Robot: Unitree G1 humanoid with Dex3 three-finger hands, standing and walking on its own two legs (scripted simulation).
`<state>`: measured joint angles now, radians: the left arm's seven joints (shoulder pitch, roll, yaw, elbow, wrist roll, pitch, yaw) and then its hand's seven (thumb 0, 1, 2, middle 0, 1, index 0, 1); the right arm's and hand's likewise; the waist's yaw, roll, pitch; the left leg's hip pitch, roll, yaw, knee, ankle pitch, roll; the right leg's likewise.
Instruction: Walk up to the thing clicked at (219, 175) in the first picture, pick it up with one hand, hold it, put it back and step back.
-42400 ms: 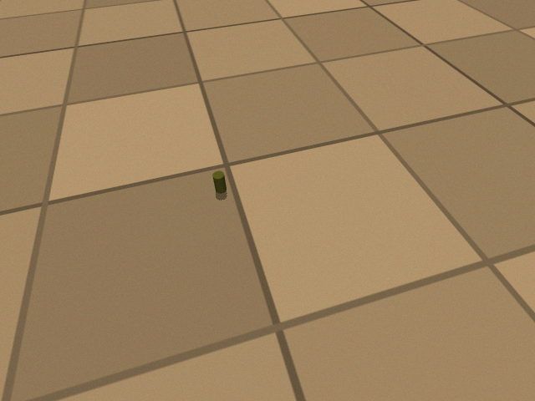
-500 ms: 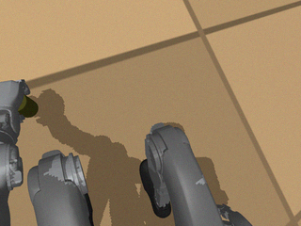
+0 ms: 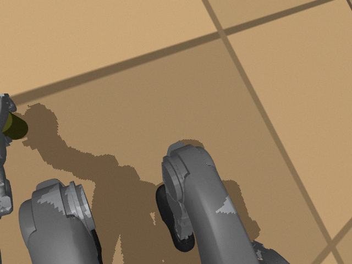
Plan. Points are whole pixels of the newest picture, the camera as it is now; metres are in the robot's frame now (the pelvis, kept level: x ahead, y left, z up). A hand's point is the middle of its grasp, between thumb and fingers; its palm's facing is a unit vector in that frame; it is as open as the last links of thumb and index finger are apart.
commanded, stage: open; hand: left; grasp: from above
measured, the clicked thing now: (6, 125) +0.47 +0.27 -0.25
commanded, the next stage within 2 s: withdraw in 0.96 s
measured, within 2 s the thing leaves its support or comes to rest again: neither
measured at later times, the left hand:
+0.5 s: hand (0, 129) +0.45 +0.27 -0.22, palm faces -0.43 -0.12 -0.90, open 11.4 cm
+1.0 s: hand (0, 131) +0.45 +0.27 -0.22, palm faces -0.44 -0.12 -0.89, open 13.2 cm
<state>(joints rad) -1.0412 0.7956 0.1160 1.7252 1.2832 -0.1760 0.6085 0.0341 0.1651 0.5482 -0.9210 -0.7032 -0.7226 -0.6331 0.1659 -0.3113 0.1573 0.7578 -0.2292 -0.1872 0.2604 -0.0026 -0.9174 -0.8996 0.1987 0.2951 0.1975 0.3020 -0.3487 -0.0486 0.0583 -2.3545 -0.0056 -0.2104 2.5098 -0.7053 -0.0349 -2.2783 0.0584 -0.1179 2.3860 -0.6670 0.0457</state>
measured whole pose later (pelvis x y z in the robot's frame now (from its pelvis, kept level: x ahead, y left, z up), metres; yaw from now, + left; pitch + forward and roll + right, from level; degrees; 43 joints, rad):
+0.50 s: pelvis +0.00 +0.00 +0.00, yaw -1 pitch +31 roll -11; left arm -1.03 0.81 0.13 1.72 1.30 -0.16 0.65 0.00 -0.13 0.77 -0.42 -0.78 -0.42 -0.78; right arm 0.15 -0.31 0.17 0.76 -0.25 -0.20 0.28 0.00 -0.91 -0.90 0.20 0.30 0.20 0.30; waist -0.36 -0.07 0.07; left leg -2.36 0.00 -0.22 2.52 -0.71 -0.03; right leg -2.28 0.06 -0.13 2.38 -0.66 0.05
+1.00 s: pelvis +0.00 +0.00 +0.00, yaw -1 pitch +31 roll -11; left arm -1.02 0.80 0.12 1.70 1.28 -0.17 0.62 0.00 -0.43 1.04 -0.15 -1.05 -0.15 -1.05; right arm 0.15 -0.32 0.16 0.75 -0.23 -0.21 0.28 0.00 -0.90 -0.90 0.20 0.30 0.20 0.30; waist -0.35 -0.06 0.07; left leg -2.35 0.00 -0.22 2.51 -0.71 -0.03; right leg -2.27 0.06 -0.13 2.38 -0.67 0.05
